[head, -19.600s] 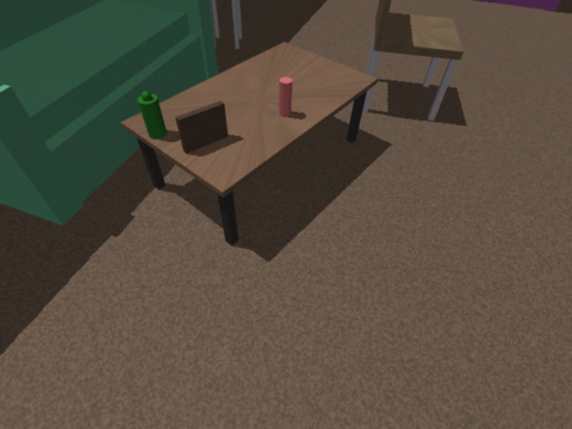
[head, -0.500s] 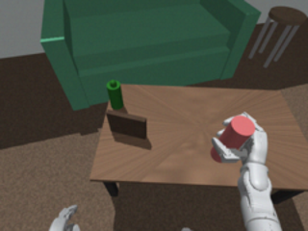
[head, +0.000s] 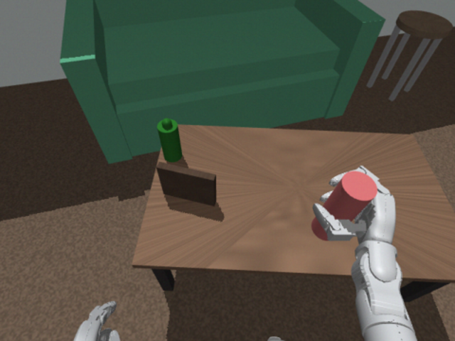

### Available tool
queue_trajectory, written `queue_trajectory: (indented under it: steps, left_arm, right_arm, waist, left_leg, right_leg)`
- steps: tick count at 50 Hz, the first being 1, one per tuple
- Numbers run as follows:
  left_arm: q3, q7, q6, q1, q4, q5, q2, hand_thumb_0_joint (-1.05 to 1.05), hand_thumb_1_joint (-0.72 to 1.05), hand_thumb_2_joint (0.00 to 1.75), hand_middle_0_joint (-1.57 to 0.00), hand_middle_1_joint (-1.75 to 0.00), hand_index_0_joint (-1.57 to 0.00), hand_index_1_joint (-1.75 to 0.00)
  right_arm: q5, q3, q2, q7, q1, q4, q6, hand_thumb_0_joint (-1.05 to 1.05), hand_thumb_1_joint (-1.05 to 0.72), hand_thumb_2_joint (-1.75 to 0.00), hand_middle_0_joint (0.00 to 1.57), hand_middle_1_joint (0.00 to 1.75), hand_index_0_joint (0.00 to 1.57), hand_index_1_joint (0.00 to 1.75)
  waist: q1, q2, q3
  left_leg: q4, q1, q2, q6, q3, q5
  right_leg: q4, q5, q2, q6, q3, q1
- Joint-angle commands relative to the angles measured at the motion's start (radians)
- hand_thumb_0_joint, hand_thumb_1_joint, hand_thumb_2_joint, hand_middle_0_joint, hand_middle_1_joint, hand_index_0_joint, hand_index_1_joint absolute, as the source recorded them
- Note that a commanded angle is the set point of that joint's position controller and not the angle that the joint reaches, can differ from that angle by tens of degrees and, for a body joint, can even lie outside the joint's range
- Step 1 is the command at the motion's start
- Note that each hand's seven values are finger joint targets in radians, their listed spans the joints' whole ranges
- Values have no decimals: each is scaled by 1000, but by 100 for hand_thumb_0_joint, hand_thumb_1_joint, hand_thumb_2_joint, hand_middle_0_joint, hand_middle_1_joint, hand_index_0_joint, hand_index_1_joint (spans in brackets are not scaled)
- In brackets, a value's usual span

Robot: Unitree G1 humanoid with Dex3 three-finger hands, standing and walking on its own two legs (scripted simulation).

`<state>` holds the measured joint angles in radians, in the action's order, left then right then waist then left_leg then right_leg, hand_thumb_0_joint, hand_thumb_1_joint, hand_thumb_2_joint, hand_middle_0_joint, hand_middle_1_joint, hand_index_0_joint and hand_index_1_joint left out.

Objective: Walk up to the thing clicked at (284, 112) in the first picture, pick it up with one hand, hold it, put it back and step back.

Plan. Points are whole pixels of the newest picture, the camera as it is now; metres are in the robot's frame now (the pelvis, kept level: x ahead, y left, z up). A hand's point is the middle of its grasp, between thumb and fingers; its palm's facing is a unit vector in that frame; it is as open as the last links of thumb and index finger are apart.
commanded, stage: crouch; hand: right
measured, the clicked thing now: (339, 209) +0.33 -0.18 +0.06
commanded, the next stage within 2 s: lower in 1.42 s
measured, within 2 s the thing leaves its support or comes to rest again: neither
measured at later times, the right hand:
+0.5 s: hand (323, 204) +0.40 -0.19 -0.04, palm faces +0.21 +0.98 -0.01, open 8.0 cm
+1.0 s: hand (317, 200) +0.47 -0.21 -0.13, palm faces +0.23 +0.97 +0.00, open 7.9 cm
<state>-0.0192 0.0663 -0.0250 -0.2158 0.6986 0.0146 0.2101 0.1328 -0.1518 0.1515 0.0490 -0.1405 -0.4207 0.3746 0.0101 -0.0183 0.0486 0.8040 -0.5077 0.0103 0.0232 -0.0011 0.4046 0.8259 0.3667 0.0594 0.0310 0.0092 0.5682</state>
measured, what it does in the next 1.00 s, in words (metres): lowers itself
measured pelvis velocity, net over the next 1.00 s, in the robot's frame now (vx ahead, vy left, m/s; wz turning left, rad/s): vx -0.03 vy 0.00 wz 0.05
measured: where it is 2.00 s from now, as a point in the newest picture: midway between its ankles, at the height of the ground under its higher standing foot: outside the picture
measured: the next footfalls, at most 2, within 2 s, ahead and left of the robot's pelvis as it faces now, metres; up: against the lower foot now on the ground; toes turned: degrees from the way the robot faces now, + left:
none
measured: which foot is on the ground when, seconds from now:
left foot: down 0.00-1.00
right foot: down 0.00-1.00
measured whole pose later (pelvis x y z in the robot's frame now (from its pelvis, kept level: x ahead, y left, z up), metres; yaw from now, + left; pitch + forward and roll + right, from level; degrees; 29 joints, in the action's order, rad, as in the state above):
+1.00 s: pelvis -0.03 +0.00 -0.14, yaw +3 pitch +31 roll +4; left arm 0.00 -0.02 0.02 -0.24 0.70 0.08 0.24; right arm 0.06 -0.48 0.42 -0.05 -0.77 -1.05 0.57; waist 0.14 -0.02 0.16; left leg 1.48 -1.42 -0.02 0.03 -0.02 0.60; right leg 1.52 0.56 0.08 0.03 0.07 1.50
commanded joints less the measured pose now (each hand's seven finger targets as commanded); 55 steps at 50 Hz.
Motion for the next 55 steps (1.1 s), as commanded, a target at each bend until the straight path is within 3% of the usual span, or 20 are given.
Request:
queue_trajectory:
  steps: [1, 4, 6, 9, 12, 15, 19, 24, 26, 28, 32, 34, 41, 44, 46, 49, 51, 52, 54, 55]
  left_arm:
    - [-44, 11, -43, 26, -121, 1, 140, 0, 92, 89, -19, -30, -21, -28]
    - [-43, 7, -42, 35, -118, 0, 135, 0, 91, 89, -20, -31, -21, -30]
    - [-50, 8, -43, 26, -110, 1, 140, 0, 91, 89, -20, -31, -21, -30]
    - [-44, 2, -44, 24, -105, 4, 134, 0, 92, 88, -19, -30, -21, -29]
    - [-51, -3, -47, 12, -92, 14, 135, 0, 91, 88, -20, -31, -21, -29]
    - [-49, -9, -58, 13, -87, 23, 137, 0, 91, 89, -20, -31, -21, -29]
    - [-55, -18, -65, -18, -84, 38, 154, 0, 91, 89, -20, -31, -21, -30]
    - [-52, -27, -57, -74, -90, 51, 182, 0, 91, 89, -19, -30, -21, -29]
    - [-60, -35, -49, -87, -71, 57, 195, 0, 90, 90, -19, -31, -20, -30]
    - [-55, -38, -37, -105, -73, 58, 199, 0, 90, 90, -19, -30, -20, -30]
    - [-51, -50, -11, -120, -62, 57, 201, 0, 90, 90, -20, -31, -20, -30]
    - [-51, -54, 1, -142, -60, 59, 210, 0, 89, 90, -20, -30, -20, -30]
    - [-40, -75, 22, -151, -74, 56, 202, 0, 89, 90, -20, -30, -20, -30]
    - [-50, -77, 21, -151, -52, 63, 218, 0, 89, 90, -20, -30, -20, -30]
    - [-45, -78, 26, -152, -56, 67, 219, 0, 88, 90, -20, -30, -20, -30]
    - [-48, -78, 28, -157, -53, 72, 225, 0, 89, 90, -19, -30, -20, -29]
    - [-45, -79, 28, -159, -54, 73, 225, 0, 88, 90, -20, -30, -19, -30]
    - [-47, -78, 27, -162, -49, 73, 234, 0, 88, 90, -20, -30, -19, -30]
    - [-49, -77, 33, -169, -52, 73, 241, 0, 88, 90, -20, -30, -19, -30]
    - [-49, -76, 33, -166, -43, 73, 246, 0, 89, 90, -19, -30, -20, -29]
  right_arm:
    - [22, -20, 109, -5, -316, 257, 73, 0, -29, -135, 133, 146, 137, 146]
    - [19, -17, 87, -20, -236, 127, 53, 0, -35, -131, 135, 144, 138, 144]
    - [20, -52, 137, -23, -337, 190, 65, 0, -33, -131, 133, 144, 137, 144]
    - [23, -57, 108, -33, -311, 51, 71, 0, -34, -130, 134, 144, 137, 144]
    - [19, -113, 168, -32, -429, 77, 125, 0, -32, -132, 134, 145, 137, 145]
    - [7, -119, 170, -37, -503, -39, 172, 0, -35, -133, 136, 146, 139, 146]
    - [-12, -131, 204, -45, -627, -164, 241, 0, -36, -135, 137, 148, 140, 148]
    - [-12, -222, 354, -63, -795, -216, 294, 0, -32, -135, 136, 148, 140, 148]
    - [-3, -231, 330, -73, -789, -311, 296, 0, -33, -135, 137, 148, 141, 148]
    - [-12, -251, 392, -74, -900, -224, 309, 0, -33, -136, 138, 149, 141, 149]
    - [-24, -248, 371, -93, -893, -341, 281, 0, -35, -135, 136, 147, 140, 147]
    - [-34, -284, 421, -100, -884, -373, 270, 0, -33, -136, 138, 149, 141, 149]
    - [-33, -349, 493, -105, -970, -369, 273, 0, -35, -139, 141, 152, 145, 152]
    - [-39, -340, 470, -111, -961, -440, 272, 0, -31, -138, 138, 151, 142, 151]
    - [-58, -359, 551, -111, -1069, -337, 290, 0, -31, -137, 137, 149, 141, 149]
    - [-64, -337, 507, -105, -1040, -423, 277, 0, -31, -137, 138, 150, 142, 150]
    - [-67, -362, 567, -103, -1104, -372, 280, 0, -32, -138, 138, 150, 142, 150]
    - [-70, -326, 510, -110, -1079, -460, 266, 0, -32, -137, 139, 150, 142, 150]
    - [-73, -365, 578, -101, -1124, -402, 262, 0, -31, -137, 137, 149, 141, 149]
    - [-75, -335, 538, -108, -1111, -455, 249, 0, -31, -136, 137, 149, 140, 149]
  waist:
    - [16, 15, 259]
    - [17, 49, 201]
    - [24, 37, 224]
    - [32, 69, 186]
    - [28, 48, 232]
    - [55, 31, 248]
    - [78, 1, 369]
    - [72, -67, 622]
    - [76, -69, 590]
    - [67, -117, 663]
    - [97, -81, 639]
    - [94, -82, 679]
    - [111, -85, 704]
    - [134, -74, 630]
    - [121, -161, 704]
    - [137, -162, 687]
    - [131, -184, 737]
    - [158, -169, 721]
    - [144, -185, 752]
    - [155, -194, 721]
  left_leg:
    - [-116, 53, -29, -23, -29, -230]
    - [-121, 33, -28, -19, -29, -217]
    - [-117, 26, -22, -17, -19, -217]
    - [-99, -16, -18, -15, -11, -199]
    - [-55, -46, -8, -13, 7, -212]
    - [24, -166, -10, -18, 15, -143]
    - [142, -336, -25, -25, 5, -81]
    - [268, -398, -32, -24, 1, -174]
    - [312, -473, -38, -30, -14, -159]
    - [330, -503, -41, -39, -15, -145]
    - [369, -534, -43, -41, -30, -164]
    - [400, -539, -45, -42, -32, -213]
    - [454, -595, -49, -46, -35, -170]
    - [475, -658, -51, -46, -33, -105]
    - [500, -697, -49, -56, -34, -72]
    - [524, -743, -53, -54, -43, -60]
    - [537, -751, -54, -53, -36, -64]
    - [548, -775, -54, -54, -46, -45]
    - [558, -782, -54, -54, -45, -51]
    - [569, -816, -52, -57, -49, -28]
  right_leg:
    - [-121, -177, -29, -32, -12, -180]
    - [-114, -160, -31, -37, -17, -134]
    - [-100, -150, -31, -41, -19, -128]
    - [-75, -128, -33, -45, -20, -74]
    - [-22, -136, -34, -47, -19, -38]
    - [54, -68, -35, -47, -12, 56]
    - [155, -19, -27, -41, 8, 129]
    - [313, -156, -31, -43, 10, 166]
    - [343, -155, -28, -41, 19, 237]
    - [356, -167, -21, -39, 24, 204]
    - [393, -169, -18, -44, 38, 277]
    - [430, -237, -16, -45, 41, 283]
    - [497, -164, -14, -55, 44, 383]
    - [526, -63, -16, -59, 42, 490]
    - [523, -59, -15, -50, 48, 442]
    - [551, -52, -10, -51, 57, 457]
    - [582, -50, -9, -54, 51, 470]
    - [582, -39, -9, -49, 62, 473]
    - [594, -46, -7, -50, 62, 472]
    - [591, -29, -4, -45, 73, 471]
